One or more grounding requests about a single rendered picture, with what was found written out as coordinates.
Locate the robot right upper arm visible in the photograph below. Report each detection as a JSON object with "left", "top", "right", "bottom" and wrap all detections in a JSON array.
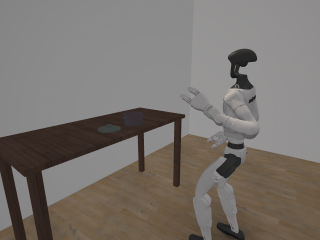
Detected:
[{"left": 252, "top": 84, "right": 259, "bottom": 121}]

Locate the pot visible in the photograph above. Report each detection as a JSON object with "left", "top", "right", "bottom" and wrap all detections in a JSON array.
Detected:
[{"left": 122, "top": 111, "right": 144, "bottom": 127}]

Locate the lid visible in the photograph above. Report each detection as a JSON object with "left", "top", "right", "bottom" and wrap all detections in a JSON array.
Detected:
[{"left": 98, "top": 125, "right": 121, "bottom": 133}]

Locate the table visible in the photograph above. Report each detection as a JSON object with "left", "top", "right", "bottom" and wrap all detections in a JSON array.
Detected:
[{"left": 0, "top": 107, "right": 185, "bottom": 240}]

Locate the robot right thigh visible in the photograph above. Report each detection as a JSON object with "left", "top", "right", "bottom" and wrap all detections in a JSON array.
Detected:
[{"left": 217, "top": 152, "right": 247, "bottom": 199}]

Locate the robot left upper arm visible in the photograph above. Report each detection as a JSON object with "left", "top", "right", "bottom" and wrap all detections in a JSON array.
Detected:
[{"left": 224, "top": 89, "right": 260, "bottom": 140}]

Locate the left robot hand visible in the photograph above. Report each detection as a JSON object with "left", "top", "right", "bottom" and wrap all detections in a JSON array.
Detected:
[{"left": 180, "top": 87, "right": 210, "bottom": 112}]

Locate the right robot hand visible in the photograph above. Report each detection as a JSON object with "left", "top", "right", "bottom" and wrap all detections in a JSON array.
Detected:
[{"left": 207, "top": 131, "right": 228, "bottom": 148}]

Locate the robot left forearm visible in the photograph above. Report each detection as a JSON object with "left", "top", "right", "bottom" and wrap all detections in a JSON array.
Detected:
[{"left": 203, "top": 104, "right": 258, "bottom": 135}]

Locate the humanoid robot torso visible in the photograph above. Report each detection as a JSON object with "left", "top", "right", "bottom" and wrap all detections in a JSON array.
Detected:
[{"left": 222, "top": 84, "right": 256, "bottom": 168}]

